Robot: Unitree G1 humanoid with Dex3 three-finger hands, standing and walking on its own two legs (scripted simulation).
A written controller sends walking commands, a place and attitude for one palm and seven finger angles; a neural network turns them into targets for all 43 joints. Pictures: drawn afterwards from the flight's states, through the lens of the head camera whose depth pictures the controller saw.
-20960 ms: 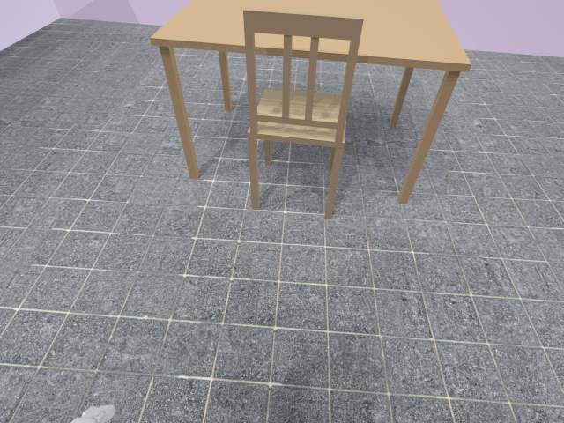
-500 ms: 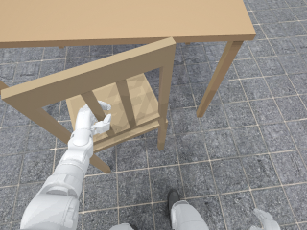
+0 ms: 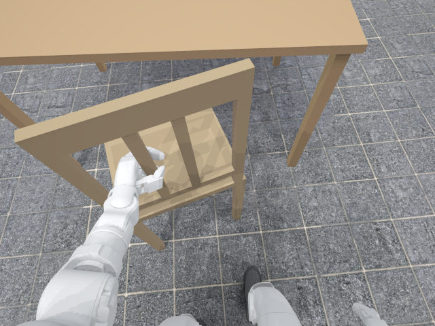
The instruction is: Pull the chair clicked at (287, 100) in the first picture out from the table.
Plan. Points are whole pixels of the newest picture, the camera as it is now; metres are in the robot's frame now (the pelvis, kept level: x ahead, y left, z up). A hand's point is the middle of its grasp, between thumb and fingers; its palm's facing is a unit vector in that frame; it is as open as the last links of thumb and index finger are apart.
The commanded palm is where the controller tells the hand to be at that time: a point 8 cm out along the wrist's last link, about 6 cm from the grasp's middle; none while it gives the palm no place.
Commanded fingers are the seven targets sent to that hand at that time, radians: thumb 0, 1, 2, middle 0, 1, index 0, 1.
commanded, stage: step backward, pulling the chair out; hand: left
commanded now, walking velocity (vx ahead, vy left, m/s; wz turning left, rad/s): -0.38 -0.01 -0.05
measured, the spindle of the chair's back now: (150, 168) +0.43 +0.15 -0.07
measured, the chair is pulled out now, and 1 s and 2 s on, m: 0.18 0.29 0.48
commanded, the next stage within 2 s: none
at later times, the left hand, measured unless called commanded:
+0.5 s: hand (158, 201) +0.34 +0.12 -0.05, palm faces -0.01 -0.97 -0.23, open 5.5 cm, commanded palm +0.31 +0.17 -0.05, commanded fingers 0.00 0.90 0.90 -0.50 -1.45 -0.50 -1.45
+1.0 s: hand (156, 233) +0.28 +0.12 -0.05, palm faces -0.03 -0.97 -0.24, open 5.6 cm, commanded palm +0.25 +0.18 -0.04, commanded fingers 0.00 0.90 0.90 -0.50 -1.45 -0.50 -1.45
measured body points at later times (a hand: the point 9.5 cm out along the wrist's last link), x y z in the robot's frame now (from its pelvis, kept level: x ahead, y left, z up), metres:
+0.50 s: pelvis -0.06 +0.00 +0.00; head +0.07 -0.03 +0.43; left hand +0.34 +0.17 -0.03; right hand +0.05 -0.29 -0.14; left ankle -0.09 +0.14 -0.72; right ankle +0.09 -0.11 -0.72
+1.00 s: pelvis -0.11 +0.01 +0.02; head +0.00 -0.04 +0.45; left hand +0.28 +0.17 -0.03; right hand -0.03 -0.27 -0.14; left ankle -0.14 +0.18 -0.69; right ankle -0.05 -0.09 -0.72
